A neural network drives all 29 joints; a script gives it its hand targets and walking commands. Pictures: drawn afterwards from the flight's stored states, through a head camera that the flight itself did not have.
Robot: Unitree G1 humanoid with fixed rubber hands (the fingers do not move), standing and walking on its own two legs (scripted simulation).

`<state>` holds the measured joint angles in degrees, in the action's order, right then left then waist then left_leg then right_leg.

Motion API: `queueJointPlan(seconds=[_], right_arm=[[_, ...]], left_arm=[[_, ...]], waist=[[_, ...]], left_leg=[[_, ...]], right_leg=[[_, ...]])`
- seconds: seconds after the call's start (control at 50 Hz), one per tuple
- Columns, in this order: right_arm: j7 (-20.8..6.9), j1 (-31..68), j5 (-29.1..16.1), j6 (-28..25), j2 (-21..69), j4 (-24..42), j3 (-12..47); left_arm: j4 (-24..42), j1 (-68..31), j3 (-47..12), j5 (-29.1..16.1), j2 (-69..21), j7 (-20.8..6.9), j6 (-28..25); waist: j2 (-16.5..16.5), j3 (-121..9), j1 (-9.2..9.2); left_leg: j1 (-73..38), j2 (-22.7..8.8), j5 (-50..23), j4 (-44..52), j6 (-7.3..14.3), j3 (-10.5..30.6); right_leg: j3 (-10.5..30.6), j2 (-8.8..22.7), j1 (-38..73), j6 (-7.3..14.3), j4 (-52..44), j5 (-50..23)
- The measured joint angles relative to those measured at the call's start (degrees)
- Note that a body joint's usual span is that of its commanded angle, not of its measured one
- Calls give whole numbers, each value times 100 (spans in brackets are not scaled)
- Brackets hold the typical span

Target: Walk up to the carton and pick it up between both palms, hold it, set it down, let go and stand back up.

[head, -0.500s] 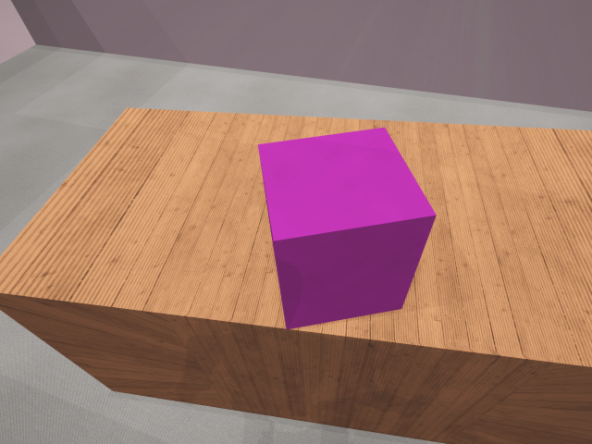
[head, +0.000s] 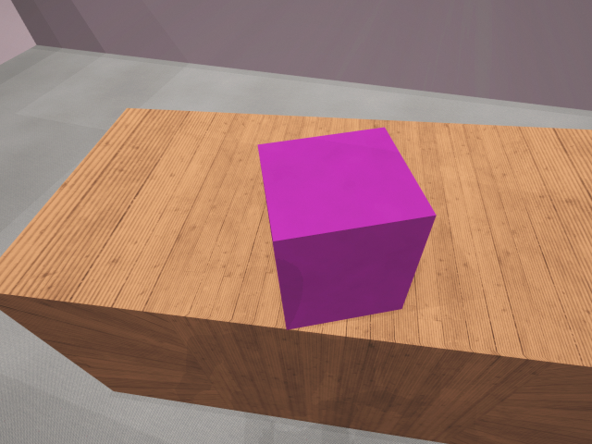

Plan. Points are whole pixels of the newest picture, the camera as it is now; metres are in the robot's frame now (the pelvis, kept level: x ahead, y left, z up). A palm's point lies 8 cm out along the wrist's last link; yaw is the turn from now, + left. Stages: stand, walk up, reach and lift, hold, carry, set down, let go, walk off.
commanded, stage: stand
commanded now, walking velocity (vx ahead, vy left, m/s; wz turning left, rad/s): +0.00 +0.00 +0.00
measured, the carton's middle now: (334, 231) +0.46 +0.00 +0.00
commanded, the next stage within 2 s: none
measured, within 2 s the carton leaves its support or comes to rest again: neither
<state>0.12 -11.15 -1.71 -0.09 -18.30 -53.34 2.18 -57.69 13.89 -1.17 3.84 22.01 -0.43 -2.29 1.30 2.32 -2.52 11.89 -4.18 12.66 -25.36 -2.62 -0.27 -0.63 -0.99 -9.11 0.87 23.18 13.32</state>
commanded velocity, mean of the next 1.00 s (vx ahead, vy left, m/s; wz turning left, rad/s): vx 0.00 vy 0.00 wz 0.00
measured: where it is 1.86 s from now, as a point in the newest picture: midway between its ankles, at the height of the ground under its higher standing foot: outside the picture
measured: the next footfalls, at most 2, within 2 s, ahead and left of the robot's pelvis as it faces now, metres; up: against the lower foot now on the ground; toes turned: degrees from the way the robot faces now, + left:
none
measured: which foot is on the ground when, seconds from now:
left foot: down 0.00-1.00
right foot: down 0.00-1.00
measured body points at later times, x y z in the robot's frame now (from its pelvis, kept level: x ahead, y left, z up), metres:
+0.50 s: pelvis +0.00 +0.00 +0.00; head +0.02 +0.00 +0.45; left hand +0.04 +0.31 -0.12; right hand +0.10 -0.27 -0.13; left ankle +0.01 +0.15 -0.74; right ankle -0.01 -0.12 -0.74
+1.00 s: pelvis +0.00 +0.00 +0.00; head +0.02 +0.00 +0.45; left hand +0.04 +0.31 -0.12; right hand +0.10 -0.27 -0.13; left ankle +0.01 +0.15 -0.74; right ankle -0.01 -0.12 -0.74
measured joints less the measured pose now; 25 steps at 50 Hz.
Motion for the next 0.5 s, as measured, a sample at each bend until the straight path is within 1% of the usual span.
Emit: queueJointPlan(seconds=[0.5], right_arm=[[0,21,0,-52,-9,-9,0]], left_arm=[[-3,-2,0,0,0,-10,2]], waist=[[3,0,0]], left_leg=[[-6,0,0,13,-4,0]], right_leg=[[0,1,0,0,0,6]])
